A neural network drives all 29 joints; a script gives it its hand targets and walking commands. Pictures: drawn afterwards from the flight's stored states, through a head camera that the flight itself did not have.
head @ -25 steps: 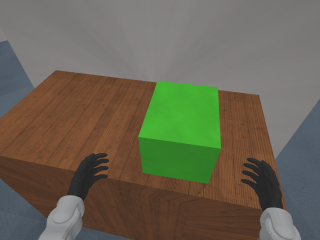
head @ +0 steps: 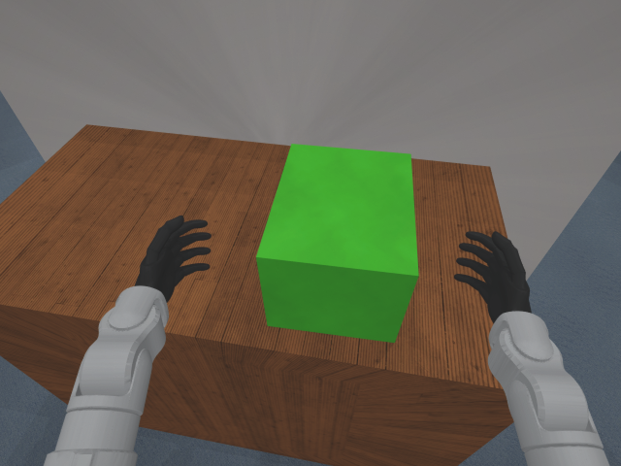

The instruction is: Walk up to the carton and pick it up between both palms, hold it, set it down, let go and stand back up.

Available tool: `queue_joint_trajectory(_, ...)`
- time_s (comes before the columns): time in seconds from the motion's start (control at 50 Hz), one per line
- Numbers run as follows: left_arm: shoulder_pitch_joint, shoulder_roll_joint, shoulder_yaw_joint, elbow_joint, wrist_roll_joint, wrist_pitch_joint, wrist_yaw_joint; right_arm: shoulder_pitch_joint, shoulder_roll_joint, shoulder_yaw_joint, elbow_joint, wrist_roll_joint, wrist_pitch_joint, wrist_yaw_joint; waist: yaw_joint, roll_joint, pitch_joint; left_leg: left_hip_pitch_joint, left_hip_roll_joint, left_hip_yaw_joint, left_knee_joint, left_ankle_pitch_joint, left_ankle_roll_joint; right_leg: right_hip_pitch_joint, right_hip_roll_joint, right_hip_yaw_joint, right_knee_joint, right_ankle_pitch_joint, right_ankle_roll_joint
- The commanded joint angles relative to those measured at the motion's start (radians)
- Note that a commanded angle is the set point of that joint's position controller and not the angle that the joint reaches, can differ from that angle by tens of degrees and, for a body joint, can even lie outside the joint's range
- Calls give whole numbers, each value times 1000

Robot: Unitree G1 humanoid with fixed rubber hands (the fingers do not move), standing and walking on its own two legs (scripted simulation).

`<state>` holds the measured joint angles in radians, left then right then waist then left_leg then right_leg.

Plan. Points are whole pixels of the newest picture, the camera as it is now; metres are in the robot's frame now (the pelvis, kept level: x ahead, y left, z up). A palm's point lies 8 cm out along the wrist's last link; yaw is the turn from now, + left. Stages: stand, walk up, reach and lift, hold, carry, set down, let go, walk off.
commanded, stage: reach and lift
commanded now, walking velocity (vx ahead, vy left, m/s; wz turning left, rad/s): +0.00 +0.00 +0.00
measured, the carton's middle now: (340, 238) +0.49 -0.03 +0.00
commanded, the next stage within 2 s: none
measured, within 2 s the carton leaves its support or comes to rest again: neither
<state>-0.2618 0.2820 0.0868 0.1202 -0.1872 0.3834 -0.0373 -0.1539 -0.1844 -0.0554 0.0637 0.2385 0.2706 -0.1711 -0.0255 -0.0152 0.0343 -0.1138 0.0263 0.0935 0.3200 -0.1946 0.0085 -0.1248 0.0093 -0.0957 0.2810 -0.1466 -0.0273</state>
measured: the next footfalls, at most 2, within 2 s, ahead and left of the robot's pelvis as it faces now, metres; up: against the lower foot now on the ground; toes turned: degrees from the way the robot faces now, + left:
none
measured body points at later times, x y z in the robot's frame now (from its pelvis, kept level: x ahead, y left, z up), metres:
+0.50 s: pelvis +0.00 +0.01 +0.00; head +0.02 +0.02 +0.45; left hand +0.43 +0.19 +0.15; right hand +0.39 -0.21 +0.13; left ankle -0.01 +0.11 -0.75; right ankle +0.00 -0.10 -0.75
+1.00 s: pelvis -0.01 +0.01 +0.00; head +0.03 +0.03 +0.44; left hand +0.48 +0.19 +0.17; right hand +0.44 -0.20 +0.15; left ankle -0.01 +0.11 -0.75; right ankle +0.00 -0.10 -0.75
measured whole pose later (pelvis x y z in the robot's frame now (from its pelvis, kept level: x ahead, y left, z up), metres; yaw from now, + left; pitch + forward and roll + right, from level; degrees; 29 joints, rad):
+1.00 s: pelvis -0.01 +0.01 +0.00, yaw +1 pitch +9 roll -1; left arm -1.13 0.36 -0.02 1.09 -0.19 0.27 0.03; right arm -1.03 -0.24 -0.08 1.04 0.27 0.23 -0.16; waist -0.10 -0.01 -0.09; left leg -0.36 0.03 0.06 0.40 -0.19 0.01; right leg -0.33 0.01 -0.13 0.30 -0.12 -0.02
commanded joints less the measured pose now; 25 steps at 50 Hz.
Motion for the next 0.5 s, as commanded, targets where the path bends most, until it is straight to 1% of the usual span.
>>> queue_joint_trajectory(0.0,-331,102,60,-110,21,-1,5,-294,-95,-35,-88,4,-8,-1,-2,26,-297,-13,-9,-78,-26,198,-12,184,-17,120,8,240,26)
queue_joint_trajectory(0.04,-385,104,63,-106,28,11,8,-349,-98,-37,-70,8,-2,-5,-2,44,-323,1,-11,-76,-21,212,-17,176,-11,116,12,251,28)
queue_joint_trajectory(0.08,-441,104,64,-76,36,23,11,-410,-112,-51,-32,9,5,-6,-14,50,-335,9,-11,-77,-17,211,-20,162,-8,108,12,241,25)
queue_joint_trajectory(0.1,-446,105,65,-52,38,29,12,-410,-118,-51,-9,9,7,-7,-12,41,-336,10,-7,-77,-13,222,-21,170,-5,108,10,254,25)
queue_joint_trajectory(0.12,-453,98,66,-41,44,35,11,-426,-117,-51,11,5,9,-9,-19,36,-336,21,-9,-79,-10,228,-22,171,-2,102,10,263,25)
queue_joint_trajectory(0.14,-511,101,67,-16,41,37,10,-481,-117,-55,33,7,12,-11,-25,30,-340,11,-10,-76,-10,219,-21,169,-3,103,7,259,26)
queue_joint_trajectory(0.16,-503,110,66,-5,46,39,9,-473,-121,-53,44,7,13,-12,-28,31,-350,11,-13,-74,-7,216,-20,181,-4,104,11,278,29)
queue_joint_trajectory(0.18,-552,112,63,-1,45,39,12,-521,-128,-59,51,6,12,-12,-31,36,-371,14,-13,-75,-6,219,-21,174,-2,98,14,278,28)
queue_joint_trajectory(0.22,-588,110,51,20,46,39,18,-544,-134,-65,91,8,12,-9,-37,48,-391,30,-10,-81,0,245,-29,160,3,91,16,294,26)
queue_joint_trajectory(0.26,-602,109,45,27,41,38,23,-575,-146,-67,117,18,6,-5,-43,51,-427,67,-10,-88,19,305,-37,146,11,80,15,329,22)
queue_joint_trajectory(0.3,-667,115,39,61,41,44,29,-632,-159,-63,150,21,5,-2,-45,52,-443,76,-11,-86,27,326,-40,131,16,75,18,343,22)
queue_joint_trajectory(0.32,-693,118,38,90,45,49,30,-658,-164,-65,174,20,6,0,-44,41,-445,64,-10,-90,30,322,-40,124,16,75,21,338,21)
queue_joint_trajectory(0.36,-725,111,33,120,48,54,34,-692,-161,-55,203,32,8,2,-40,46,-438,66,-7,-95,32,331,-37,119,18,76,19,341,22)
queue_joint_trajectory(0.38,-724,115,38,135,51,58,34,-698,-160,-44,212,33,6,1,-37,42,-450,66,-9,-93,36,344,-37,129,17,78,22,372,24)
queue_joint_trajectory(0.4,-767,118,41,147,55,61,35,-744,-166,-42,234,40,8,1,-34,47,-462,63,-14,-89,38,347,-36,126,19,76,30,380,25)
queue_joint_trajectory(0.44,-799,122,45,183,57,68,36,-777,-173,-33,271,49,8,2,-39,38,-466,57,-10,-94,41,359,-35,135,17,79,31,400,26)
queue_joint_trajectory(0.46,-822,123,49,201,64,68,36,-799,-174,-32,292,53,7,3,-32,45,-469,52,-11,-95,41,360,-35,136,19,75,33,398,28)
queue_joint_trajectory(0.48,-840,120,50,237,70,65,35,-817,-174,-35,327,50,6,4,-35,42,-459,46,-10,-91,42,350,-36,125,18,73,33,384,28)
